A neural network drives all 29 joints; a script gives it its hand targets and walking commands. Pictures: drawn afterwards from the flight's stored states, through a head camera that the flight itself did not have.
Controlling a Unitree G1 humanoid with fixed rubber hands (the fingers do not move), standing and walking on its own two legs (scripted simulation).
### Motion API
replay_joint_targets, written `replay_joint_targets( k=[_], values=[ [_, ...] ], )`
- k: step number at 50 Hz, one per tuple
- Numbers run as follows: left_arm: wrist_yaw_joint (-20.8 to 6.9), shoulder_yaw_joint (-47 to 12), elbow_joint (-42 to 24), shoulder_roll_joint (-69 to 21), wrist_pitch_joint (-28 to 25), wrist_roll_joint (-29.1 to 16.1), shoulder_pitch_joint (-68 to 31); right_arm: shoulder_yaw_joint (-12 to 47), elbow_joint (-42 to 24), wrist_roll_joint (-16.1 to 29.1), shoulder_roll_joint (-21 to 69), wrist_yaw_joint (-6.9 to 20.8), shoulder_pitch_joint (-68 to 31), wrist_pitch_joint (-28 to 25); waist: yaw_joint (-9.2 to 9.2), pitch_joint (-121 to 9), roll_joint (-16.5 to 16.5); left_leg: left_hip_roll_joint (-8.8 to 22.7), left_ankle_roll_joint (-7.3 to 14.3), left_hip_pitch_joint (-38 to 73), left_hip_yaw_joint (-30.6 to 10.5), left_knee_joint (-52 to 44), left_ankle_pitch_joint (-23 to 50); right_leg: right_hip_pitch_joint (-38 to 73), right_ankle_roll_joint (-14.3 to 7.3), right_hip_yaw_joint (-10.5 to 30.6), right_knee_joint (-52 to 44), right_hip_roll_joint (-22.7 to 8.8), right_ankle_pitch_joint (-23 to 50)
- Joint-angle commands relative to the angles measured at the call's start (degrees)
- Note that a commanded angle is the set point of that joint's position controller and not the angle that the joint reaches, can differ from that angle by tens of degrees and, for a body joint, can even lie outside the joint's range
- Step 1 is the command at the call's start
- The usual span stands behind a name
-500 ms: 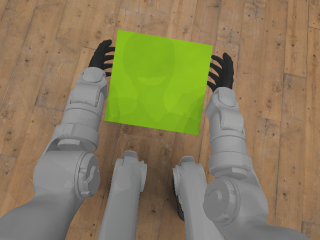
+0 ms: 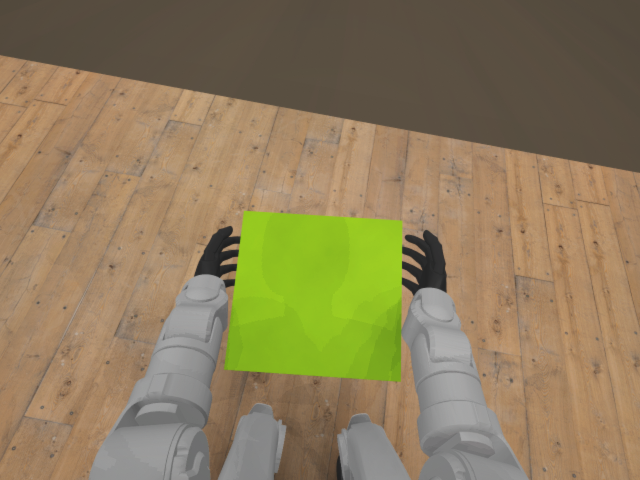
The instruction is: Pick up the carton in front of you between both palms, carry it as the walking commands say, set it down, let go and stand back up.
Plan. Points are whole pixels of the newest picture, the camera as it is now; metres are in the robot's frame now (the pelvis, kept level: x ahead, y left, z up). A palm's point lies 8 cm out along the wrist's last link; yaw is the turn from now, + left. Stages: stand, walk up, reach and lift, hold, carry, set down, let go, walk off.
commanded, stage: reach and lift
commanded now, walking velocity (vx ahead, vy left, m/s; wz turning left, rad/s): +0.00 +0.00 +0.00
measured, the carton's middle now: (318, 301) +0.39 +0.01 -0.14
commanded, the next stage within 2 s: hold in 1.62 s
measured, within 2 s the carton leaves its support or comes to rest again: neither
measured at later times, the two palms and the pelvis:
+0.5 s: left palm (193, 264) +0.34 +0.15 +0.09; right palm (502, 266) +0.34 -0.14 +0.12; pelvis +0.03 +0.00 +0.11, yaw +0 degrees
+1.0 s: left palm (173, 258) +0.32 +0.15 +0.14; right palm (529, 262) +0.33 -0.14 +0.16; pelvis +0.03 +0.01 +0.13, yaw +0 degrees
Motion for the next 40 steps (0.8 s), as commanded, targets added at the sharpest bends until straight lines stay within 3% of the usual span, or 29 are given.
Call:
replay_joint_targets(
  k=[1,2,6,7,8,9,10,12,13,14,15,16,17,18,19,20,21,24,26,27,28,30,31,32,33,35,37,38,40],
  values=[
    [-17.3,-25.7,-6.56,-58.38,-5.26,-7.81,-29.35,32.35,7.15,3.03,54.02,16.61,-23.38,2.71,0.32,-30.58,3.72,-3.51,2.1,32.35,5.84,-13.57,16.53,23.27,0.06,-4.12,-16.43,1.91,15.97],
    [-17.27,-27.2,-8.28,-59.29,-5.19,-8.56,-30.44,33.37,7.56,3.63,56.81,17.28,-24.0,3.23,1.06,-31.91,4.02,-3.04,2.34,37.08,5.3,-14.79,16.11,23.92,0.44,-5.03,-16.16,2.37,14.36],
    [-17.07,-30.03,-11.39,-61.85,-5.48,-9.04,-31.55,35.44,7.28,3.68,56.92,18.9,-21.23,3.76,-0.25,-29.73,5.05,-2.66,2.02,42.98,4.92,-19.04,16.89,27.89,-0.22,-4.24,-20.73,1.32,15.26],
    [-17.13,-29.79,-11.86,-61.31,-5.13,-9.15,-33.18,33.24,8.11,2.47,56.25,19.05,-21.73,4.0,-2.08,-28.08,3.72,-2.52,2.07,41.58,4.59,-20.13,14.99,30.43,-0.56,-3.85,-21.43,1.37,15.39],
    [-17.08,-29.92,-12.89,-62.03,-4.84,-8.69,-31.8,33.41,9.2,2.86,58.27,19.3,-18.86,4.57,0.03,-27.58,4.35,-2.81,2.1,44.24,4.52,-21.95,14.71,32.58,-0.77,-3.5,-22.87,1.27,14.98],
    [-16.85,-30.02,-11.15,-61.23,-4.15,-8.46,-29.3,33.02,8.75,2.63,57.24,19.61,-18.9,4.96,-1.5,-25.0,3.57,-2.01,2.28,45.83,3.77,-23.79,14.95,32.3,-0.75,-3.93,-24.13,1.11,14.73],
    [-16.61,-31.2,-14.21,-60.92,-3.99,-8.67,-28.81,34.45,8.26,3.67,58.5,20.47,-18.44,5.68,0.86,-25.59,5.2,-2.2,2.1,47.47,3.83,-25.39,15.32,34.58,-0.45,-4.2,-25.28,1.11,14.86],
    [-16.99,-31.84,-13.88,-63.96,-3.35,-8.83,-26.9,37.77,4.85,5.38,61.38,20.95,-18.28,5.98,1.62,-26.01,4.14,-2.63,2.79,48.9,4.68,-26.17,18.42,40.98,0.15,-1.83,-27.92,-0.07,19.43],
    [-17.02,-31.79,-15.33,-62.58,-3.26,-9.3,-27.86,37.65,6.32,5.07,60.32,21.12,-15.65,6.85,-0.28,-24.71,3.02,-2.41,2.65,51.31,4.26,-27.78,19.9,42.17,0.13,-2.63,-29.34,0.21,20.68],
    [-17.14,-33.64,-18.05,-62.96,-2.54,-9.38,-27.07,38.66,5.82,5.04,59.63,21.52,-14.04,7.28,0.95,-28.67,4.86,-2.53,2.22,55.11,4.08,-28.71,23.15,44.68,0.36,-2.18,-29.84,0.17,24.41],
    [-17.06,-33.25,-17.46,-61.81,-2.12,-9.41,-26.63,37.77,6.35,4.7,59.34,21.74,-13.01,8.24,-0.22,-24.04,3.39,-2.1,2.28,56.01,3.55,-30.7,24.42,43.9,0.56,-2.62,-31.33,0.28,25.86],
    [-17.19,-33.86,-17.93,-62.91,-1.65,-9.86,-24.94,39.53,4.83,5.8,61.06,21.83,-13.5,8.24,0.35,-23.82,3.07,-2.06,2.37,57.72,3.66,-31.63,24.57,45.42,0.41,-1.96,-33.01,0.08,25.74],
    [-16.87,-34.28,-19.77,-62.17,-0.81,-9.68,-28.1,39.09,4.93,6.43,60.43,22.03,-14.42,8.63,1.64,-24.39,6.02,-2.32,1.88,57.64,4.13,-32.0,24.67,49.46,0.1,-1.28,-33.8,-0.6,26.8],
    [-16.75,-32.2,-15.57,-63.01,0.47,-9.06,-19.79,39.78,5.45,6.36,59.97,22.52,-9.12,9.95,1.21,-19.58,3.94,-2.23,2.39,60.36,3.98,-34.31,24.16,48.49,0.54,-1.55,-35.95,-0.79,26.0],
    [-16.89,-31.38,-15.63,-63.21,1.07,-8.4,-21.26,37.21,6.93,4.54,57.86,22.81,-10.12,10.65,-0.05,-15.85,4.18,-2.03,2.47,59.01,3.48,-36.03,22.38,49.03,-0.33,-1.77,-37.66,-0.61,23.51],
    [-17.42,-31.31,-15.99,-62.25,1.53,-8.95,-20.29,37.29,7.24,4.23,59.38,22.93,-6.25,11.52,0.7,-13.72,2.92,-2.02,2.68,59.78,3.96,-37.43,21.97,50.95,0.28,-1.43,-39.29,-1.3,24.57],
    [-17.41,-32.78,-18.36,-62.86,2.1,-9.72,-22.01,36.4,6.44,3.86,59.55,23.25,-7.35,11.93,-0.51,-12.55,1.16,-1.75,2.71,62.37,3.39,-38.6,23.16,51.32,0.25,-1.66,-39.84,-1.15,26.36],
    [-17.3,-33.43,-20.33,-64.73,4.43,-10.88,-20.26,40.17,-1.22,6.63,59.94,24.47,-11.48,13.31,0.83,-13.22,2.63,-1.59,2.73,66.3,3.85,-41.6,25.55,56.43,0.44,-1.42,-42.86,-1.32,27.65],
    [-17.01,-36.66,-23.8,-66.24,6.67,-12.79,-20.92,41.71,-2.09,7.49,59.7,25.02,-8.53,15.58,-0.3,-13.1,3.29,-0.97,2.05,70.54,3.19,-42.97,27.87,59.79,-0.02,-2.13,-43.59,-1.21,30.06],
    [-16.99,-35.56,-25.18,-65.06,7.79,-11.47,-21.32,40.99,-1.7,7.19,59.81,25.24,-9.12,17.06,1.44,-12.32,5.79,-1.75,2.01,69.4,3.35,-44.04,25.17,62.2,-0.38,-1.25,-44.56,-1.8,28.97],
    [-16.95,-34.64,-24.24,-64.59,9.47,-11.33,-19.89,38.24,1.91,5.44,58.75,25.41,-4.55,18.94,-0.52,-7.25,3.54,-1.31,2.05,70.11,3.35,-45.46,23.96,60.35,-0.48,-1.8,-46.53,-1.71,26.96],
    [-17.35,-32.56,-22.39,-63.68,11.77,-10.7,-17.06,37.46,1.23,4.39,56.57,25.72,-3.03,20.47,-0.56,-3.6,1.41,-0.63,2.35,71.4,3.56,-47.11,21.57,59.66,-0.58,-2.55,-48.07,-1.75,23.77],
    [-17.42,-31.27,-19.23,-63.89,12.98,-9.92,-13.55,38.82,-4.5,5.98,56.54,25.93,-9.51,20.1,0.95,-1.13,2.74,-0.27,2.55,71.01,3.32,-48.42,17.99,60.24,-0.73,-2.56,-48.14,-1.75,20.71],
    [-17.71,-31.49,-21.45,-65.39,12.83,-10.16,-20.64,37.03,-2.51,4.26,55.6,25.92,-11.28,20.76,-0.82,-0.19,3.05,-0.62,2.15,69.97,4.1,-47.9,15.08,60.19,-1.13,-2.18,-49.7,-2.77,17.93],
    [-17.92,-32.06,-21.99,-66.97,12.8,-11.74,-21.2,38.22,-5.86,5.75,56.17,26.23,-14.96,20.43,-0.39,-1.1,1.55,-0.3,2.62,70.77,4.23,-48.08,14.1,60.09,-0.97,-2.95,-49.17,-1.96,16.48],
    [-17.75,-30.02,-20.81,-66.11,13.79,-10.49,-19.43,36.8,-1.93,5.08,55.14,26.93,-11.57,21.58,1.16,3.15,2.2,0.05,2.72,69.59,3.36,-49.13,11.77,60.05,-1.39,-3.31,-49.5,-2.2,14.51],
    [-17.7,-27.9,-21.28,-65.52,14.26,-9.32,-23.41,33.24,1.66,1.95,54.51,27.61,-10.96,22.28,-0.89,5.06,2.56,0.47,2.38,69.94,3.99,-49.82,8.57,58.68,-1.77,-3.81,-49.63,-1.91,11.98],
    [-17.82,-28.41,-20.58,-65.21,14.51,-9.84,-23.62,32.64,2.65,2.47,54.54,27.48,-10.66,22.24,-0.39,5.06,3.91,0.77,2.42,69.67,3.33,-50.01,7.79,59.6,-2.33,-3.46,-49.4,-2.15,12.24],
    [-18.39,-29.64,-21.44,-66.97,14.45,-10.22,-24.38,32.75,0.33,2.63,54.5,28.09,-12.9,21.42,-1.61,1.66,5.55,0.27,1.61,72.81,3.55,-49.88,11.95,59.98,-2.58,-3.63,-49.59,-1.93,14.44]
  ],
)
